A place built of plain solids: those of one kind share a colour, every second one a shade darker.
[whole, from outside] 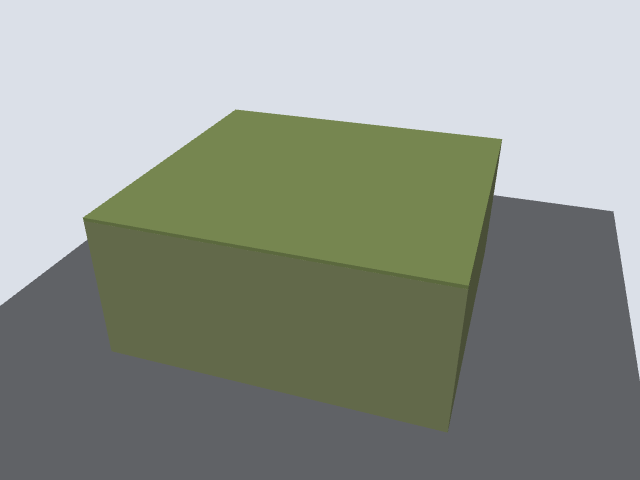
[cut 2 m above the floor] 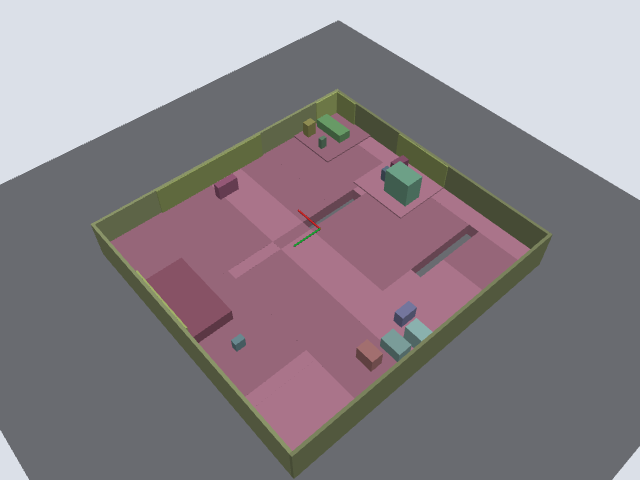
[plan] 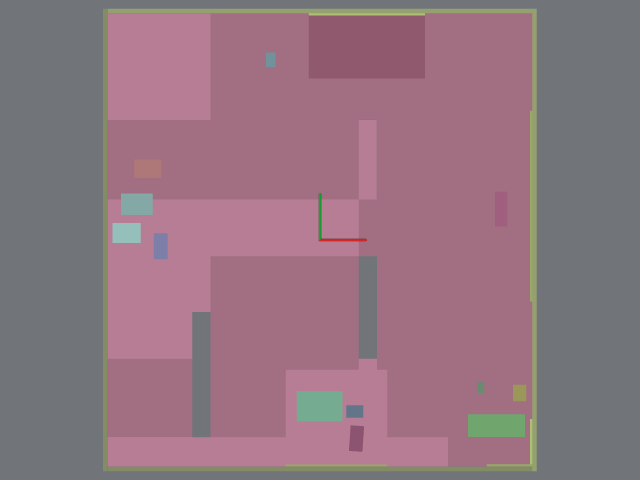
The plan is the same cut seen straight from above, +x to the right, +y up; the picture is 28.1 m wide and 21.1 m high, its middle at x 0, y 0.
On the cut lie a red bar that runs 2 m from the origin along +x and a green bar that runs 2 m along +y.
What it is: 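A part of a trade-fair hall in the days of build-up; stands in every state, service ducts in the floor, freight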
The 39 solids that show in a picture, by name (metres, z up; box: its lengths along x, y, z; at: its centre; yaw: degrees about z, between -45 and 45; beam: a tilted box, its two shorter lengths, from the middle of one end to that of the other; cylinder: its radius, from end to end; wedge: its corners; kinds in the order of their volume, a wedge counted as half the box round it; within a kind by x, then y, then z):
{
 "floor_1": {"box": [3.72, 3.45, 0.95], "at": [-7.47, -6.94, 0.42]},
 "floor_2": {"box": [3.72, 19.93, 0.95], "at": [-7.47, 0.0, 0.42]},
 "floor_3": {"box": [0.8, 13.13, 0.95], "at": [-5.21, 3.4, 0.42]},
 "floor_4": {"box": [11.04, 2.45, 0.95], "at": [-3.82, -1.94, 0.42]},
 "floor_5": {"box": [11.04, 3.5, 0.95], "at": [-3.82, 3.53, 0.42]},
 "floor_6": {"box": [6.52, 19.93, 0.95], "at": [-1.56, 0.0, 0.42]},
 "floor_7": {"box": [18.67, 1.3, 0.95], "at": [0.0, -9.31, 0.42]},
 "floor_8": {"box": [18.67, 2.5, 0.95], "at": [0.0, 0.53, 0.42]},
 "floor_9": {"box": [18.67, 4.68, 0.95], "at": [0.0, 7.62, 0.42]},
 "floor_10": {"box": [4.47, 4.26, 0.1], "at": [0.72, -7.83, 0.95]},
 "floor_11": {"box": [0.8, 2.5, 0.95], "at": [2.1, 0.53, 0.42]},
 "floor_12": {"box": [0.8, 3.5, 0.95], "at": [2.1, 3.53, 0.42]},
 "floor_13": {"box": [14.15, 3.45, 0.95], "at": [2.26, -6.94, 0.42]},
 "floor_14": {"box": [6.83, 2.05, 0.95], "at": [5.92, -4.19, 0.42]},
 "floor_15": {"box": [6.83, 19.93, 0.95], "at": [5.92, 0.0, 0.42]},
 "floor_16": {"box": [3.71, 4.26, 0.1], "at": [7.48, -7.83, 0.95]},
 "wall_1": {"box": [0.2, 20.33, 9.02], "at": [-9.44, 0.0, 4.46]},
 "wall_2": {"box": [18.67, 0.2, 9.02], "at": [0.0, -10.06, 4.46]},
 "wall_3": {"box": [18.67, 0.2, 9.02], "at": [0.0, 10.06, 4.46]},
 "wall_4": {"box": [0.2, 20.33, 9.02], "at": [9.43, 0.0, 4.46]},
 "roof_1": {"box": [19.07, 20.33, 0.2], "at": [0.0, 0.0, 9.07]},
 "stage_1": {"box": [5.11, 2.87, 0.83], "at": [2.06, 8.53, 1.32]},
 "cabin_1": {"box": [2.01, 1.34, 2.5], "at": [-0.01, -7.31, 2.25]},
 "panelwall_1": {"box": [4.47, 0.1, 2.5], "at": [0.72, -9.91, 2.25]},
 "panelwall_2": {"box": [5.11, 0.1, 2.5], "at": [2.06, 9.91, 2.98]},
 "panelwall_3": {"box": [2.0, 0.1, 2.5], "at": [8.33, -9.91, 2.25]},
 "panelwall_4": {"box": [0.1, 2.0, 2.5], "at": [9.28, -8.86, 2.25]},
 "panelwall_5": {"box": [0.1, 8.38, 2.5], "at": [9.28, 1.49, 2.15]},
 "crate_1": {"box": [1.24, 0.88, 1.23], "at": [-8.5, 0.3, 1.52]},
 "crate_2": {"box": [1.4, 0.95, 0.82], "at": [-8.05, 1.58, 1.31]},
 "panel_stack_1": {"box": [2.5, 1.0, 0.67], "at": [7.76, -8.16, 1.34]},
 "counter_1": {"box": [0.6, 1.13, 1.02], "at": [1.61, -8.73, 1.52], "yaw": -3.9},
 "counter_2": {"box": [0.53, 1.53, 1.09], "at": [7.96, 1.35, 1.45]},
 "pallet_load_1": {"box": [1.2, 0.8, 1.03], "at": [-7.57, 3.14, 1.41]},
 "case_1": {"box": [0.62, 1.15, 0.92], "at": [-7.0, -0.28, 1.36]},
 "bin_small_1": {"box": [0.58, 0.73, 1.07], "at": [8.78, -6.72, 1.54]},
 "plinth_1": {"box": [0.76, 0.55, 0.93], "at": [1.53, -7.54, 1.47]},
 "distro_1": {"box": [0.42, 0.66, 0.73], "at": [-2.17, 7.92, 1.27]},
 "toolbox_1": {"box": [0.32, 0.48, 0.82], "at": [7.06, -6.49, 1.42]}
}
